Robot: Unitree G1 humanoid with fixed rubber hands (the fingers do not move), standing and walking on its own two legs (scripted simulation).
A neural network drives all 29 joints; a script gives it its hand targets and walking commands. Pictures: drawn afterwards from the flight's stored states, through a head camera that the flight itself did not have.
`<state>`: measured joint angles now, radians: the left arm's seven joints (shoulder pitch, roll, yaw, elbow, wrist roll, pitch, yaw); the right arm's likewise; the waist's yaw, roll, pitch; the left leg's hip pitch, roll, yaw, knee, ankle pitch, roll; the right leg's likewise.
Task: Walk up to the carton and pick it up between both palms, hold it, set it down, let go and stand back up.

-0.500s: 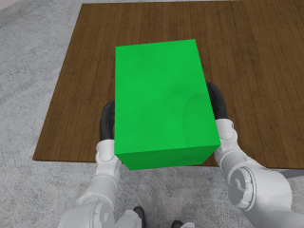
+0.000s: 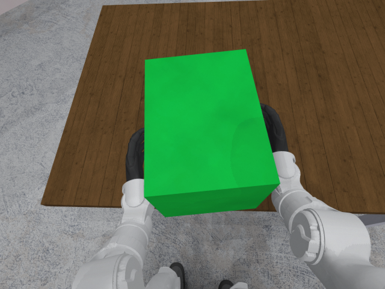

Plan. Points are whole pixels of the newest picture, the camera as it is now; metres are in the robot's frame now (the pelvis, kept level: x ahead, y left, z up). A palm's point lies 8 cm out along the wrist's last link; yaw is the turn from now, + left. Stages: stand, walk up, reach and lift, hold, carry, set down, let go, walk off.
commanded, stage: reach and lift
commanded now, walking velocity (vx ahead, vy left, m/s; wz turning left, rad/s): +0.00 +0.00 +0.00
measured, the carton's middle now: (203, 138) +0.44 +0.03 -0.02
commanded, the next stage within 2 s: none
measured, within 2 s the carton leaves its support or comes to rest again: leaves its support in 1.02 s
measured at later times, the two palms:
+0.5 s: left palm (136, 170) +0.36 +0.17 -0.04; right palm (275, 143) +0.43 -0.12 -0.02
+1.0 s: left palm (137, 176) +0.34 +0.17 -0.03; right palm (278, 146) +0.42 -0.13 -0.01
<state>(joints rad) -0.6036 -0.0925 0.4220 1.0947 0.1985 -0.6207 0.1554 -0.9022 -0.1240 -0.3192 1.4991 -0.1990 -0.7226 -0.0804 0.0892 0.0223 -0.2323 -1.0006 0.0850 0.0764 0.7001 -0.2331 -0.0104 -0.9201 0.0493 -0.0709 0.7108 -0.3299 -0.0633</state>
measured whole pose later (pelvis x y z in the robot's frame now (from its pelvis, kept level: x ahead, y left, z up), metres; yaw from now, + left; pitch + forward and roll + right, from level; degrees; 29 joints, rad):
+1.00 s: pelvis -0.02 +0.00 +0.00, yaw +1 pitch +33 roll -2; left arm -0.65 -0.07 0.27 1.21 0.07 -0.65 0.19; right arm -0.88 -0.17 -0.20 1.52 -0.15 -0.74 -0.14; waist 0.09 0.00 -0.30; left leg -1.08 0.09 0.03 0.69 -0.19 -0.02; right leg -0.97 0.06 -0.11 0.67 -0.28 -0.07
